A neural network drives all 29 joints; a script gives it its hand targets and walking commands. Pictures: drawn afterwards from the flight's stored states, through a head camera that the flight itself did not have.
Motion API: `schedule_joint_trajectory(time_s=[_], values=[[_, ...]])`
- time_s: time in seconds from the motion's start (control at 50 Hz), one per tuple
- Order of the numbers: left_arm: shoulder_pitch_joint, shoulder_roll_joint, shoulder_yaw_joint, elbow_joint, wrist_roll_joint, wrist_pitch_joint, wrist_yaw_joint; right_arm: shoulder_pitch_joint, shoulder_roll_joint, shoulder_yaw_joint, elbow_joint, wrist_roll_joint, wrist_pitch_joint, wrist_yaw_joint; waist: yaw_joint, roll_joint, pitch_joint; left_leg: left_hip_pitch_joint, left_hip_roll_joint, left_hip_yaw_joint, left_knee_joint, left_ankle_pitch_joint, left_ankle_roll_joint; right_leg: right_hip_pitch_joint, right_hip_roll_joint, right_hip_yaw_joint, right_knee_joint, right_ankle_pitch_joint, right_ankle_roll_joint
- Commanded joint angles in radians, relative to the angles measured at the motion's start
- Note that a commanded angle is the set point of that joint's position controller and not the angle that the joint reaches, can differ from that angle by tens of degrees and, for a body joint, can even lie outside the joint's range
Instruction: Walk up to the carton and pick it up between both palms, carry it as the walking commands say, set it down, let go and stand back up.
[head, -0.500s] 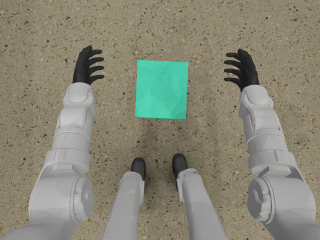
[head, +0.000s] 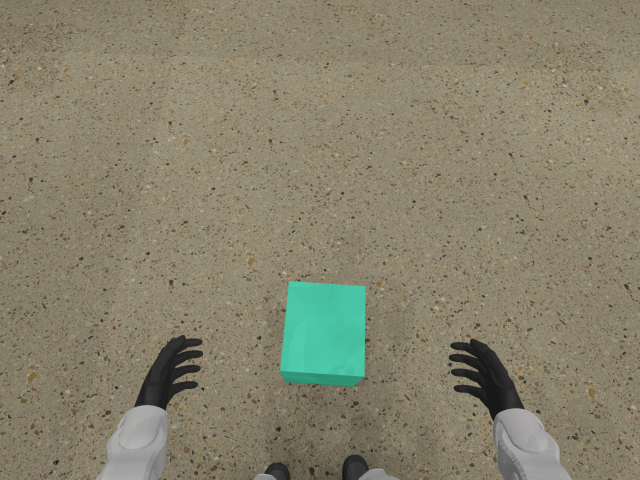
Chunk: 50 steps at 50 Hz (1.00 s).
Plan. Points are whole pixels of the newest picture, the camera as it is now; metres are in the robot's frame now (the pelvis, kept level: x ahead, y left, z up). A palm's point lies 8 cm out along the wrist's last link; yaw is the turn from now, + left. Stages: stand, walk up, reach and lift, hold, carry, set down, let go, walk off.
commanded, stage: let go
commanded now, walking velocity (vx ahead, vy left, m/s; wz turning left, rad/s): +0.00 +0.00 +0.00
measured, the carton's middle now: (323, 337) +0.42 -0.02 -0.64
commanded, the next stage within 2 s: stand in 0.62 s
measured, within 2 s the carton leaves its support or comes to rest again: neither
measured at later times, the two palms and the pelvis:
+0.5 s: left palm (111, 469) +0.16 +0.24 -0.07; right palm (520, 465) +0.16 -0.22 -0.06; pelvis +0.01 +0.01 +0.01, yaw +0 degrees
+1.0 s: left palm out of the picture +0.10 +0.29 -0.09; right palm out of the picture +0.11 -0.28 -0.08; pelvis +0.01 +0.00 +0.01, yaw +0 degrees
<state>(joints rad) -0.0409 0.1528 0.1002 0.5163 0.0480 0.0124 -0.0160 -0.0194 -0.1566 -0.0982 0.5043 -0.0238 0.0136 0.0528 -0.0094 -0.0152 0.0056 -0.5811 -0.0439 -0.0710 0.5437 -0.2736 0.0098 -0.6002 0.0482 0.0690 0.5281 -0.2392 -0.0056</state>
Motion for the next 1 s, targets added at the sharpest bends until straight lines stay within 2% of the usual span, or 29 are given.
schedule_joint_trajectory(time_s=[0.0,0.06,0.16,0.24,0.28,0.34,0.38,0.5,0.6,0.62,0.66,0.72,0.76,0.84,0.88,0.92,0.98], values=[[0.081,0.09,0.009,-0.177,-0.018,-0.042,-0.006,0.108,-0.111,-0.012,-0.16,0.013,-0.043,0.004,-0.002,0.031,-0.384,0.382,0.01,0.03,-0.062,0.365,-0.027,0.37,-0.011,-0.043,-0.047,0.313,0.024],[0.127,0.11,0.005,-0.22,-0.027,-0.042,-0.015,0.144,-0.134,-0.007,-0.204,0.012,-0.044,0.011,0.002,0.039,-0.272,0.426,0.014,0.032,-0.095,0.309,-0.031,0.403,-0.007,-0.053,-0.076,0.23,0.02],[0.182,0.139,-0.01,-0.265,-0.051,-0.021,-0.03,0.163,-0.161,-0.002,-0.264,0.015,-0.021,0.016,-0.002,0.036,-0.162,0.46,0.012,0.031,-0.13,0.26,-0.038,0.47,0.001,-0.063,-0.1,0.189,0.015],[0.213,0.143,-0.027,-0.263,-0.058,0.023,-0.039,0.173,-0.155,0.018,-0.249,0.021,0.025,0.028,-0.001,0.045,-0.053,0.445,0.023,0.031,-0.16,0.152,-0.042,0.496,-0.004,-0.072,-0.106,0.114,0.01],[0.206,0.142,-0.031,-0.252,-0.065,0.047,-0.043,0.167,-0.155,0.015,-0.238,0.016,0.047,0.031,-0.008,0.024,-0.006,0.438,0.024,0.04,-0.17,0.093,-0.04,0.502,-0.006,-0.074,-0.114,0.073,0.011],[0.198,0.144,-0.036,-0.246,-0.059,0.073,-0.044,0.164,-0.157,0.014,-0.218,0.011,0.072,0.033,-0.009,0.039,0.048,0.431,0.033,0.04,-0.182,0.069,-0.037,0.52,-0.005,-0.077,-0.111,0.063,0.013],[0.211,0.146,-0.024,-0.23,-0.049,0.084,-0.041,0.169,-0.162,0.014,-0.212,0.008,0.086,0.034,-0.002,0.033,0.042,0.445,0.029,0.041,-0.175,0.099,-0.035,0.532,-0.005,-0.079,-0.11,0.071,0.014],[0.218,0.15,-0.014,-0.224,-0.028,0.087,-0.033,0.176,-0.163,0.0,-0.215,0.003,0.091,0.021,0.0,0.022,-0.005,0.496,0.022,0.029,-0.139,0.28,-0.033,0.552,-0.001,-0.069,-0.107,0.211,0.023],[0.209,0.172,-0.021,-0.213,-0.039,0.062,-0.014,0.165,-0.163,0.023,-0.216,-0.003,0.125,-0.005,0.023,0.039,-0.058,0.538,0.026,0.031,-0.101,0.386,-0.033,0.524,-0.001,-0.054,-0.077,0.265,0.02],[0.24,0.26,-0.01,-0.045,-0.023,0.041,0.019,0.182,-0.276,-0.004,-0.06,0.0,0.075,-0.045,0.03,0.016,-0.206,0.464,0.074,0.006,-0.049,0.422,-0.037,0.496,-0.068,-0.003,-0.046,0.398,0.022],[0.254,0.267,-0.015,-0.013,-0.016,0.018,0.033,0.225,-0.271,-0.006,-0.016,0.002,0.036,-0.063,0.012,-0.019,-0.216,0.466,0.084,-0.009,-0.049,0.445,-0.033,0.516,-0.083,0.014,-0.024,0.457,0.009],[0.24,0.253,-0.025,0.051,-0.014,-0.003,0.035,0.215,-0.262,0.002,0.049,-0.007,0.003,-0.065,0.002,0.052,-0.167,0.452,0.09,-0.034,-0.065,0.368,-0.01,0.447,-0.084,0.027,-0.05,0.315,0.002],[0.231,0.272,-0.019,0.081,-0.013,-0.015,0.036,0.191,-0.263,0.004,0.077,-0.013,-0.012,-0.065,0.007,0.036,-0.131,0.427,0.098,-0.055,-0.081,0.298,-0.001,0.413,-0.087,0.041,-0.074,0.233,-0.001],[0.209,0.29,-0.017,0.122,-0.01,-0.036,0.035,0.194,-0.282,0.002,0.118,-0.014,-0.034,-0.069,0.0,0.023,-0.078,0.398,0.101,-0.073,-0.113,0.248,0.01,0.386,-0.093,0.06,-0.095,0.201,-0.014],[0.218,0.295,-0.016,0.142,-0.011,-0.043,0.033,0.188,-0.292,0.004,0.132,-0.016,-0.042,-0.068,0.005,0.041,-0.076,0.391,0.104,-0.079,-0.129,0.235,0.012,0.398,-0.094,0.068,-0.104,0.188,-0.015],[0.219,0.31,-0.014,0.16,-0.011,-0.048,0.033,0.189,-0.302,0.003,0.147,-0.013,-0.047,-0.068,0.006,0.015,-0.075,0.389,0.103,-0.079,-0.132,0.232,0.012,0.405,-0.096,0.072,-0.11,0.196,-0.015],[0.232,0.326,-0.013,0.185,-0.008,-0.052,0.033,0.21,-0.32,0.005,0.18,-0.013,-0.055,-0.069,0.006,0.026,-0.063,0.385,0.106,-0.087,-0.142,0.21,0.011,0.406,-0.1,0.085,-0.121,0.181,-0.019]])
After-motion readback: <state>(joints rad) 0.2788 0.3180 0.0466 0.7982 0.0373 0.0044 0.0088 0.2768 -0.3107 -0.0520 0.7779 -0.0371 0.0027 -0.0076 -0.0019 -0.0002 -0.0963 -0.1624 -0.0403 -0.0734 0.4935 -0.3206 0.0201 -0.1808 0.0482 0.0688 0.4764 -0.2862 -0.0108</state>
